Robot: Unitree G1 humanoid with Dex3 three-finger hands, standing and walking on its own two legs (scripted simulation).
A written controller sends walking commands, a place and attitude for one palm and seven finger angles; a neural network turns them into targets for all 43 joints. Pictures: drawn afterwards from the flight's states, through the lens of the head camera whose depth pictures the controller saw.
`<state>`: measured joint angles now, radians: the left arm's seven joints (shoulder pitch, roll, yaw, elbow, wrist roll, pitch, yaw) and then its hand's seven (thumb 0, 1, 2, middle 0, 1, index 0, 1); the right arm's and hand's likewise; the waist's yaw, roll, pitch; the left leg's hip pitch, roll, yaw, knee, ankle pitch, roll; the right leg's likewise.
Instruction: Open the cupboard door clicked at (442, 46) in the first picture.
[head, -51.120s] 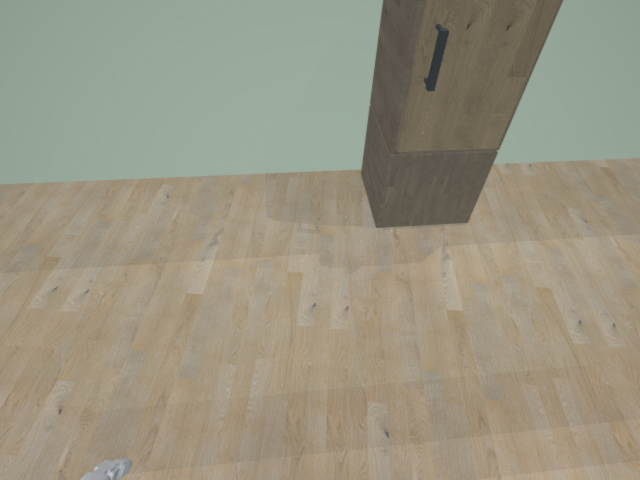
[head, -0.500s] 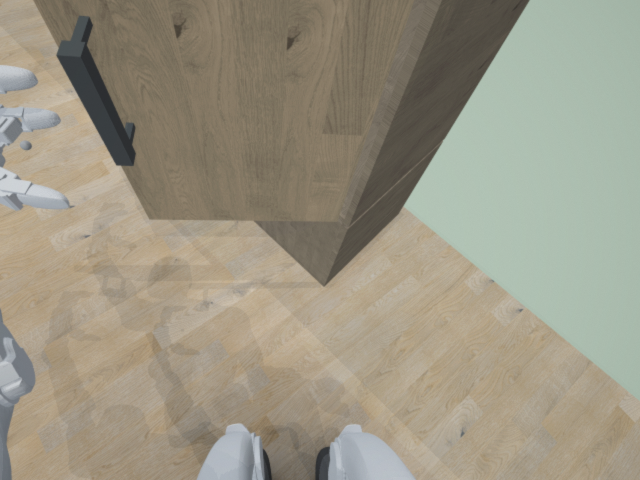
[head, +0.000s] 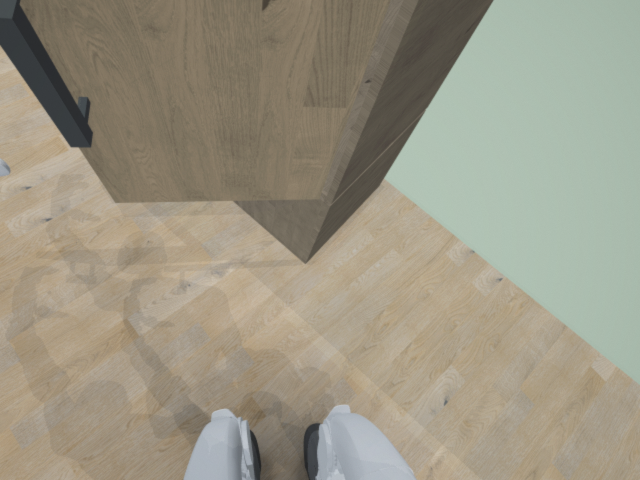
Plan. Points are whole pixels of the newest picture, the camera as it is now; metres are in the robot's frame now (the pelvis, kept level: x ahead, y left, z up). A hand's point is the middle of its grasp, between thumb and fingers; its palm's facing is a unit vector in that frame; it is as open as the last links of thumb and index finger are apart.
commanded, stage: move the hooked fingers beside the handle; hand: left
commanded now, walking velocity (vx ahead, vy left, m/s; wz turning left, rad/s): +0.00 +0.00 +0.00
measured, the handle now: (52, 70) +0.55 +0.25 +0.08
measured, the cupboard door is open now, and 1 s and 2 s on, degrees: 47 47 47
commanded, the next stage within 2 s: slide the fingers in behind the handle in 0.56 s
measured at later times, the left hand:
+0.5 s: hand out of the picture +0.50 +0.31 +0.09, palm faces +0.03 -1.00 -0.02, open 14.0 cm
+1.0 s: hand out of the picture +0.50 +0.29 +0.08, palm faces +0.03 -1.00 -0.01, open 14.0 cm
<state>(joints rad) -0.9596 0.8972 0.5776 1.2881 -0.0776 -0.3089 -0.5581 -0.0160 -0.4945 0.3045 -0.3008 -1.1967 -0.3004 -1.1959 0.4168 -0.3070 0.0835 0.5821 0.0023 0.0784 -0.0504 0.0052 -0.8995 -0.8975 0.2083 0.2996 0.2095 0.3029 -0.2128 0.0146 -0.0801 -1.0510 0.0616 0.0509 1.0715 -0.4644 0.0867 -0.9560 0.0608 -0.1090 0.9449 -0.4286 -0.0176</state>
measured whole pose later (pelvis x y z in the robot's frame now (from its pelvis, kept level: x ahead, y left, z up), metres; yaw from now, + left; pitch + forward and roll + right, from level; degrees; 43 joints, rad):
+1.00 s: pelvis +0.00 -0.01 +0.00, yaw +1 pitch +24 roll -6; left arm -0.94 0.80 0.51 1.24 -0.11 -0.33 -0.51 -0.02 -0.50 0.30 -0.30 -1.20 -0.30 -1.20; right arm 0.40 -0.31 0.07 0.60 0.01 0.09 -0.04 0.01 -0.90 -0.90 0.21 0.30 0.21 0.30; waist -0.20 0.01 -0.09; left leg -1.02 0.06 0.04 1.06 -0.46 0.07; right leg -0.92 0.06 -0.12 0.94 -0.43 -0.03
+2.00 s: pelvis +0.00 +0.00 +0.01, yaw +1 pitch +22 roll -5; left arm -0.92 0.60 0.41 1.21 -0.11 -0.38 -0.35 -0.02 -0.50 0.30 -0.30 -1.20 -0.30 -1.20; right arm 0.39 -0.28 0.06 0.62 0.00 0.08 -0.01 0.01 -0.90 -0.90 0.21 0.30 0.21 0.30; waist -0.18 0.02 -0.10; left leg -0.98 0.04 0.05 1.04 -0.46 0.08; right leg -0.89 0.05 -0.10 0.94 -0.44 -0.02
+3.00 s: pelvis +0.00 -0.01 +0.01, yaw +1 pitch +22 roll -5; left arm -0.91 0.62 0.42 1.21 -0.12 -0.39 -0.38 0.00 0.62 0.79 -0.33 -1.31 -0.36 -1.32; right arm 0.38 -0.28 0.06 0.62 0.01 0.08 -0.02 0.01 -0.90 -0.90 0.21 0.30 0.21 0.30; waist -0.18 0.02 -0.10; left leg -0.97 0.05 0.05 1.05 -0.46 0.07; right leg -0.89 0.05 -0.10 0.95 -0.45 -0.03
